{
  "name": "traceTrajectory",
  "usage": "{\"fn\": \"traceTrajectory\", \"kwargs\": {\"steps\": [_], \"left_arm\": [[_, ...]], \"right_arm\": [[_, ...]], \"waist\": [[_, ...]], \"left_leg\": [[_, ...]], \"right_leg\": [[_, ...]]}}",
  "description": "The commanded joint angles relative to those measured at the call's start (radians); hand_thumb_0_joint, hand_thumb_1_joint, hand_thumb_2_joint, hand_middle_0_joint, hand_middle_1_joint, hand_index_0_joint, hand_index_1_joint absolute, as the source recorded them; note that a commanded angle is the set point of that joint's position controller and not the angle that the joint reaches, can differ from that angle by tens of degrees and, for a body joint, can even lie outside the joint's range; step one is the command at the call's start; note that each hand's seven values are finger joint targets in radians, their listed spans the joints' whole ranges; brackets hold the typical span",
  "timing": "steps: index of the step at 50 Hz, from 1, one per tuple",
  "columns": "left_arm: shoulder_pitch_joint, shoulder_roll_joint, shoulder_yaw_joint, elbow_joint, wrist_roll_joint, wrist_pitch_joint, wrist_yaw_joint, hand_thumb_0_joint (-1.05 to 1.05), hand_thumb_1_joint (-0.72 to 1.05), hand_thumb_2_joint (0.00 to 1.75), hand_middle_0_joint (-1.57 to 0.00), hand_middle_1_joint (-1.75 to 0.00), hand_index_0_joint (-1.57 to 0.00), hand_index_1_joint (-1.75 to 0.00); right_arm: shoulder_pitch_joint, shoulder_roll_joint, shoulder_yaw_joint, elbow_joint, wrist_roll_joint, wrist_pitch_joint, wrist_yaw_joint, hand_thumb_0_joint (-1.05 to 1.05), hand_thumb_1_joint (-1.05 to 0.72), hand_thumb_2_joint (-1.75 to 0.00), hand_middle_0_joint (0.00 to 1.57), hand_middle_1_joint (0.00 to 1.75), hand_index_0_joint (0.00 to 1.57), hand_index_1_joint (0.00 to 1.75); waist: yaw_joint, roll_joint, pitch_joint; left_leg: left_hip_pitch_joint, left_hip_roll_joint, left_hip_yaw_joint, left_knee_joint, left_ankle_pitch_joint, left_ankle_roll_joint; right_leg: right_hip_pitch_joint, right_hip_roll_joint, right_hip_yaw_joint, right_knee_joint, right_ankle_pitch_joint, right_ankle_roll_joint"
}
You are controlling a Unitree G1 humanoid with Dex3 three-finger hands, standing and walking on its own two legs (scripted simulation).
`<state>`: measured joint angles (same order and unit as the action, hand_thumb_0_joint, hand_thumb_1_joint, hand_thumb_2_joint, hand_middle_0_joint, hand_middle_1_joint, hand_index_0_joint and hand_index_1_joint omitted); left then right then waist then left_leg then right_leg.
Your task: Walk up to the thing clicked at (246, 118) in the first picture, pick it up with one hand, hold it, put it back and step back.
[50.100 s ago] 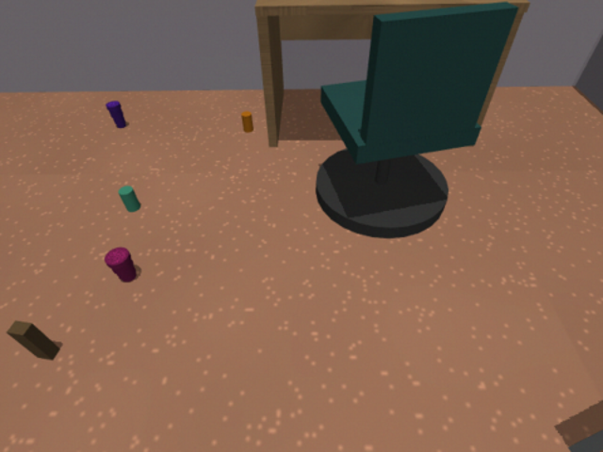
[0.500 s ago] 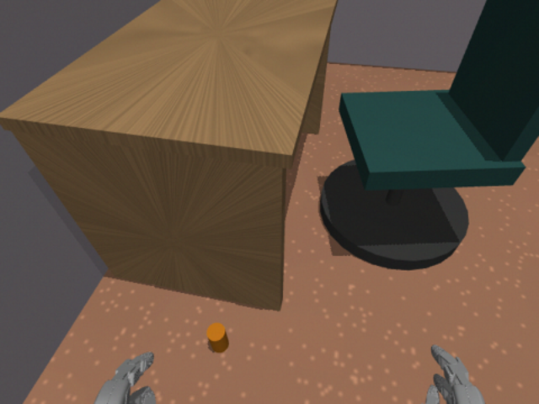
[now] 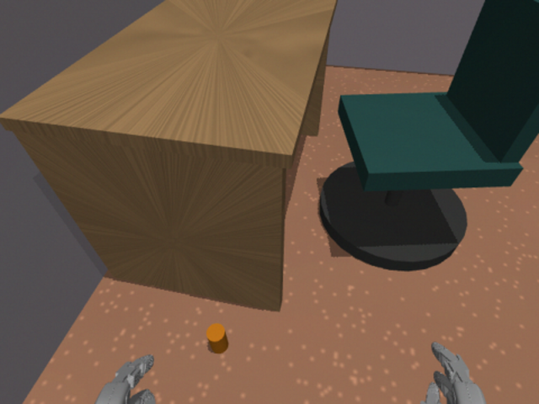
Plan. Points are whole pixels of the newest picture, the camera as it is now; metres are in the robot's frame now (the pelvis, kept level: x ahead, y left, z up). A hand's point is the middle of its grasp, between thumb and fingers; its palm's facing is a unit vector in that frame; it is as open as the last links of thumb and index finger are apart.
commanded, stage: home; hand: left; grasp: from above
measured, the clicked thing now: (217, 338) +0.50 +0.21 -0.66
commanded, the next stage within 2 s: stand in 0.18 s
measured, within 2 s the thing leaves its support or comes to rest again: neither
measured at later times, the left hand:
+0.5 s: hand out of the picture +0.13 +0.23 -0.09, palm faces +0.02 -0.94 -0.34, open 7.4 cm
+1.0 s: hand out of the picture +0.03 +0.23 -0.10, palm faces +0.06 -0.94 -0.34, open 7.4 cm
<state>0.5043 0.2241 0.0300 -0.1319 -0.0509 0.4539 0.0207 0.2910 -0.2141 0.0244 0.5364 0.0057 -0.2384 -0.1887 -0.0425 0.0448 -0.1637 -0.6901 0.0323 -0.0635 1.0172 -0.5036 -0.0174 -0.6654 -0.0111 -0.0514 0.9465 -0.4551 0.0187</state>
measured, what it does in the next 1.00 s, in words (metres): rises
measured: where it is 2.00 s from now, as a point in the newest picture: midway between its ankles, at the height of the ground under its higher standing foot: outside the picture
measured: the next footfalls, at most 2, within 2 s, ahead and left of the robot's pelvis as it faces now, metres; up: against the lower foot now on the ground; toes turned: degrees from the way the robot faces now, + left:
none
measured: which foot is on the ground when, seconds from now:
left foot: down 0.00-1.00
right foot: down 0.00-1.00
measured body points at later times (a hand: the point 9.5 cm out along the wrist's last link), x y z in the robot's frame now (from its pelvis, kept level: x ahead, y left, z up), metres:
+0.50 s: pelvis -0.01 +0.00 +0.02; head +0.01 +0.01 +0.47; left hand +0.13 +0.28 -0.07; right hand +0.12 -0.27 -0.09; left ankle +0.00 +0.13 -0.68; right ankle +0.01 -0.14 -0.68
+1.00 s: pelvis -0.01 +0.00 +0.06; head +0.00 -0.01 +0.51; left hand +0.02 +0.28 -0.08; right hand +0.08 -0.27 -0.09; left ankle +0.00 +0.13 -0.68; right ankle +0.01 -0.14 -0.68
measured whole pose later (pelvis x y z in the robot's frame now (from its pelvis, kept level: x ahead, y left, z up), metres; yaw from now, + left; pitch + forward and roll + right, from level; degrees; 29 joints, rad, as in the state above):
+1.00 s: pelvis -0.01 +0.00 +0.06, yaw +2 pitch -3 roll +0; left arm 0.21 0.27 0.04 1.07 0.03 0.01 0.03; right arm 0.16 -0.28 -0.03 1.06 -0.03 0.00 -0.02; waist 0.02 0.03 0.06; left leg -0.17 0.00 -0.05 0.46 -0.24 -0.01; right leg -0.16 -0.05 -0.05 0.45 -0.23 0.02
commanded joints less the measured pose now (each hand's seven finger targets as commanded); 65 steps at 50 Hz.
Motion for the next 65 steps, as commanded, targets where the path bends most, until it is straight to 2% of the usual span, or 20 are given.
{"fn": "traceTrajectory", "kwargs": {"steps": [1, 2, 3, 4, 5, 6, 10, 11, 13, 14, 15, 16, 17, 19, 21, 26, 36, 51, 59, 65], "left_arm": [[-0.026, 0.108, 0.064, -0.2, 0.002, -0.055, 0.009, 0.0, 0.9, 0.9, -0.2, -0.3, -0.2, -0.3], [-0.063, 0.138, 0.078, -0.247, 0.002, -0.064, 0.011, 0.0, 0.9, 0.9, -0.2, -0.3, -0.2, -0.3], [-0.014, 0.11, 0.063, -0.188, 0.006, -0.055, 0.012, 0.0, 0.9, 0.9, -0.2, -0.3, -0.2, -0.3], [-0.044, 0.122, 0.062, -0.229, 0.002, -0.057, 0.012, 0.0, 0.9, 0.9, -0.2, -0.3, -0.2, -0.3], [0.017, 0.072, 0.036, -0.13, 0.004, -0.044, 0.009, 0.0, 0.9, 0.9, -0.2, -0.3, -0.2, -0.3], [-0.05, 0.115, 0.064, -0.232, -0.002, -0.053, 0.01, 0.0, 0.9, 0.9, -0.2, -0.3, -0.2, -0.3], [-0.024, 0.12, 0.066, -0.214, 0.002, -0.047, 0.01, 0.0, 0.9, 0.9, -0.2, -0.3, -0.2, -0.3], [0.015, 0.082, 0.039, -0.152, 0.002, -0.041, 0.006, 0.0, 0.9, 0.9, -0.2, -0.3, -0.2, -0.3], [-0.05, 0.131, 0.076, -0.236, 0.004, -0.052, 0.013, 0.0, 0.9, 0.9, -0.2, -0.3, -0.2, -0.3], [-0.317, 0.187, 0.066, 0.115, 0.12, -0.264, 0.048, 0.0, 0.9, 0.9, -0.2, -0.3, -0.2, -0.3], [-0.216, 0.199, 0.08, 0.327, 0.125, -0.329, 0.041, 0.0, 0.9, 0.9, -0.2, -0.3, -0.2, -0.3], [-0.205, 0.217, 0.077, 0.368, 0.132, -0.361, 0.034, 0.0, 0.9, 0.9, -0.2, -0.3, -0.2, -0.3], [-0.22, 0.209, 0.065, 0.397, 0.128, -0.379, 0.026, 0.0, 0.9, 0.9, -0.2, -0.3, -0.2, -0.3], [-0.26, 0.223, 0.06, 0.476, 0.12, -0.408, 0.019, 0.0, 0.9, 0.9, -0.2, -0.3, -0.2, -0.3], [-0.27, 0.215, 0.068, 0.555, 0.11, -0.412, 0.017, 0.0, 0.9, 0.9, -0.2, -0.3, -0.2, -0.3], [-0.312, 0.207, 0.065, 0.733, 0.103, -0.447, 0.019, 0.0, 0.9, 0.9, -0.2, -0.3, -0.2, -0.3], [-0.304, 0.228, 0.057, 0.987, 0.088, -0.466, 0.02, 0.0, 0.9, 0.9, -0.2, -0.3, -0.2, -0.3], [-0.346, 0.251, 0.041, 1.16, 0.081, -0.476, 0.024, 0.0, 0.9, 0.9, -0.2, -0.3, -0.2, -0.3], [-0.375, 0.27, 0.041, 1.201, 0.081, -0.469, 0.019, 0.0, 0.9, 0.9, -0.2, -0.3, -0.2, -0.3], [-0.4, 0.285, 0.044, 1.211, 0.077, -0.472, 0.014, 0.0, 0.9, 0.9, -0.2, -0.3, -0.2, -0.3]], "right_arm": [[-0.066, -0.128, -0.049, -0.159, 0.002, -0.063, -0.01, 0.0, -0.9, -0.9, 0.2, 0.3, 0.2, 0.3], [-0.058, -0.13, -0.05, -0.152, 0.001, -0.062, -0.009, 0.0, -0.9, -0.9, 0.2, 0.3, 0.2, 0.3], [-0.06, -0.123, -0.048, -0.153, 0.001, -0.063, -0.011, 0.0, -0.9, -0.9, 0.2, 0.3, 0.2, 0.3], [-0.056, -0.124, -0.047, -0.156, 0.0, -0.065, -0.013, 0.0, -0.9, -0.9, 0.2, 0.3, 0.2, 0.3], [-0.067, -0.124, -0.044, -0.158, 0.003, -0.066, -0.012, 0.0, -0.9, -0.9, 0.2, 0.3, 0.2, 0.3], [-0.064, -0.123, -0.045, -0.159, 0.002, -0.066, -0.012, 0.0, -0.9, -0.9, 0.2, 0.3, 0.2, 0.3], [-0.064, -0.129, -0.05, -0.16, 0.002, -0.061, -0.009, 0.0, -0.9, -0.9, 0.2, 0.3, 0.2, 0.3], [-0.067, -0.128, -0.047, -0.161, 0.002, -0.062, -0.009, 0.0, -0.9, -0.9, 0.2, 0.3, 0.2, 0.3], [-0.065, -0.126, -0.049, -0.16, 0.002, -0.061, -0.01, 0.0, -0.9, -0.9, 0.2, 0.3, 0.2, 0.3], [-0.113, -0.245, -0.088, 0.092, -0.118, 0.05, 0.049, 0.0, -0.9, -0.9, 0.2, 0.3, 0.2, 0.3], [-0.117, -0.255, -0.099, 0.114, -0.122, 0.093, 0.081, 0.0, -0.9, -0.9, 0.2, 0.3, 0.2, 0.3], [-0.11, -0.256, -0.098, 0.106, -0.129, 0.112, 0.1, 0.0, -0.9, -0.9, 0.2, 0.3, 0.2, 0.3], [-0.11, -0.251, -0.096, 0.096, -0.13, 0.127, 0.114, 0.0, -0.9, -0.9, 0.2, 0.3, 0.2, 0.3], [-0.107, -0.217, -0.089, 0.131, -0.076, 0.136, 0.149, 0.0, -0.9, -0.9, 0.2, 0.3, 0.2, 0.3], [-0.133, -0.23, -0.1, 0.155, -0.06, 0.144, 0.165, 0.0, -0.9, -0.9, 0.2, 0.3, 0.2, 0.3], [-0.135, -0.24, -0.109, 0.234, -0.063, 0.172, 0.174, 0.0, -0.9, -0.9, 0.2, 0.3, 0.2, 0.3], [-0.149, -0.254, -0.104, 0.362, -0.049, 0.202, 0.162, 0.0, -0.9, -0.9, 0.2, 0.3, 0.2, 0.3], [-0.163, -0.262, -0.089, 0.485, -0.029, 0.216, 0.158, 0.0, -0.9, -0.9, 0.2, 0.3, 0.2, 0.3], [-0.174, -0.271, -0.082, 0.516, -0.03, 0.226, 0.161, 0.0, -0.9, -0.9, 0.2, 0.3, 0.2, 0.3], [-0.179, -0.272, -0.076, 0.524, -0.03, 0.221, 0.163, 0.0, -0.9, -0.9, 0.2, 0.3, 0.2, 0.3]], "waist": [[0.003, 0.024, -0.083], [0.006, 0.021, -0.074], [-0.001, 0.0, -0.071], [-0.001, -0.009, -0.082], [-0.008, -0.027, -0.04], [0.005, 0.001, -0.057], [0.008, 0.004, -0.069], [-0.002, -0.004, -0.057], [0.008, 0.014, -0.075], [0.073, -0.042, 0.148], [0.08, -0.075, 0.061], [0.069, -0.099, 0.048], [0.055, -0.058, 0.069], [0.066, -0.02, 0.037], [0.079, -0.059, 0.032], [0.071, -0.023, 0.07], [0.063, -0.014, 0.171], [0.057, -0.047, 0.171], [0.059, -0.032, 0.227], [0.059, -0.035, 0.198]], "left_leg": [[0.086, -0.024, 0.008, -0.184, 0.219, 0.024], [0.078, -0.028, 0.013, -0.179, 0.203, 0.027], [0.079, -0.029, 0.017, -0.172, 0.212, 0.028], [0.075, -0.033, 0.021, -0.164, 0.214, 0.032], [0.062, -0.031, 0.02, -0.175, 0.188, 0.032], [0.058, -0.033, 0.02, -0.175, 0.171, 0.031], [0.07, -0.029, 0.016, -0.177, 0.201, 0.028], [0.071, -0.027, 0.012, -0.181, 0.202, 0.027], [0.07, -0.029, 0.015, -0.18, 0.196, 0.027], [0.099, 0.007, -0.045, -0.27, 0.416, 0.069], [0.16, -0.006, 0.005, -0.257, 0.43, 0.083], [0.187, -0.006, -0.001, -0.255, 0.399, 0.089], [0.201, -0.006, -0.026, -0.275, 0.367, 0.087], [0.259, -0.007, -0.025, -0.324, 0.302, 0.09], [0.3, -0.006, -0.024, -0.331, 0.319, 0.08], [0.34, 0.016, -0.063, -0.41, 0.29, 0.084], [0.397, 0.038, -0.098, -0.58, 0.264, 0.068], [0.54, 0.053, -0.073, -0.66, 0.426, 0.044], [0.492, 0.051, -0.075, -0.712, 0.313, 0.034], [0.497, 0.06, -0.075, -0.718, 0.346, 0.035]], "right_leg": [[0.071, 0.033, -0.02, -0.142, 0.171, -0.021], [0.071, 0.033, -0.018, -0.148, 0.159, -0.019], [0.071, 0.031, -0.017, -0.152, 0.167, -0.018], [0.08, 0.029, -0.014, -0.156, 0.174, -0.016], [0.064, 0.031, -0.017, -0.16, 0.149, -0.017], [0.066, 0.029, -0.014, -0.163, 0.136, -0.017], [0.073, 0.032, -0.02, -0.152, 0.157, -0.019], [0.07, 0.033, -0.022, -0.148, 0.155, -0.019], [0.073, 0.032, -0.021, -0.149, 0.152, -0.019], [0.271, -0.047, 0.035, -0.162, 0.157, -0.043], [0.304, -0.058, 0.102, -0.204, 0.166, -0.073], [0.287, -0.076, 0.139, -0.216, 0.157, -0.092], [0.244, -0.054, 0.124, -0.223, 0.159, -0.091], [0.314, -0.074, 0.106, -0.224, 0.176, -0.071], [0.303, -0.076, 0.111, -0.256, 0.205, -0.066], [0.348, -0.076, 0.092, -0.316, 0.195, -0.044], [0.445, -0.083, 0.084, -0.467, 0.226, -0.042], [0.552, -0.114, 0.084, -0.616, 0.333, -0.026], [0.558, -0.107, 0.08, -0.652, 0.236, -0.022], [0.586, -0.117, 0.088, -0.655, 0.276, -0.025]]}}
